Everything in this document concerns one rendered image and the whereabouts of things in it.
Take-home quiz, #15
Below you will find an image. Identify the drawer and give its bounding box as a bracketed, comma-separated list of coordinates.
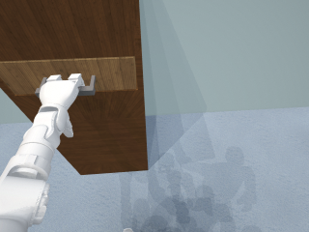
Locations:
[0, 56, 136, 95]

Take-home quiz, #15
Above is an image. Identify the robot left upper arm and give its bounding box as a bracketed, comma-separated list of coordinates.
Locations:
[0, 176, 50, 232]

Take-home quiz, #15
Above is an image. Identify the handle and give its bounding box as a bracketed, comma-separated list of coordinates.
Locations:
[35, 75, 96, 98]

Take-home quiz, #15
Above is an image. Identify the cabinet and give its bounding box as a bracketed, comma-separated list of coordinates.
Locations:
[0, 0, 149, 175]

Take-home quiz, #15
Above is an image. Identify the left robot hand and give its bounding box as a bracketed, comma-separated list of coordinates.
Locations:
[39, 73, 85, 138]

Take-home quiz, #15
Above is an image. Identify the left robot forearm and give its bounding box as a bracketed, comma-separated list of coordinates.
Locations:
[0, 103, 69, 185]

